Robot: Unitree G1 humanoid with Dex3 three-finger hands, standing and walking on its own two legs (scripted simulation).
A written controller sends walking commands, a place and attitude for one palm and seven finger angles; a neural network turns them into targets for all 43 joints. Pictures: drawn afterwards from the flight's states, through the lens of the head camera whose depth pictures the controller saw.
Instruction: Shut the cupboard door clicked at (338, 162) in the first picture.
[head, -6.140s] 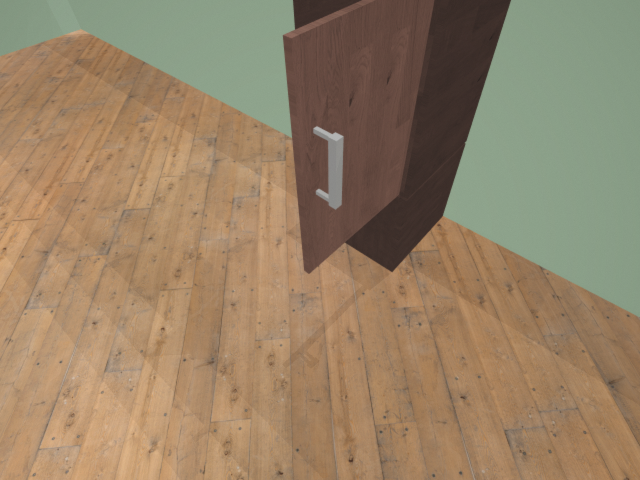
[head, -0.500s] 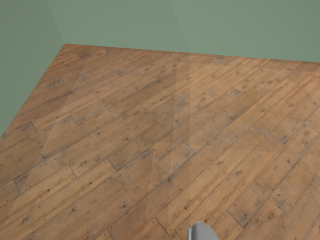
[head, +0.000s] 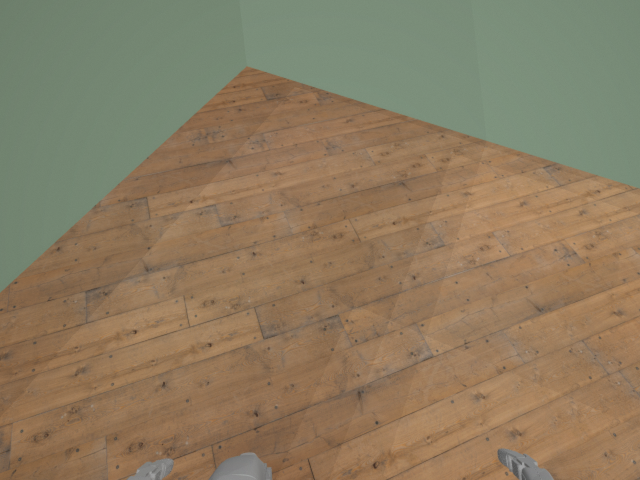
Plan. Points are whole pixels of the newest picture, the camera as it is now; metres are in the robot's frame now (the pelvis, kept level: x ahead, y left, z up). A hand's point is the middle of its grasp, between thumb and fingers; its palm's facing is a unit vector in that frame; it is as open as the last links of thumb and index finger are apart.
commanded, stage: walk to a spot facing it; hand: left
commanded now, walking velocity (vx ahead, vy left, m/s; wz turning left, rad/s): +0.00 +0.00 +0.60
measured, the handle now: out of the picture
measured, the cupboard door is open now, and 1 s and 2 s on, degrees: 88 88 88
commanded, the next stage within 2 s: none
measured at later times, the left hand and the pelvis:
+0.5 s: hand out of the picture +0.07 +0.18 -0.15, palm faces +0.24 -0.92 -0.31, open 7.3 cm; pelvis +0.02 -0.05 -0.01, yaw +16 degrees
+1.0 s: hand out of the picture -0.08 +0.15 -0.18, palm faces +0.59 -0.76 -0.27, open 7.3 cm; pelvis +0.01 -0.07 -0.01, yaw +36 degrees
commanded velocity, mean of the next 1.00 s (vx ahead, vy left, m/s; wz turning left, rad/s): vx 0.00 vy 0.00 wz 0.60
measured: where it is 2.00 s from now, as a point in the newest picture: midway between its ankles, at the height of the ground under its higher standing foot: outside the picture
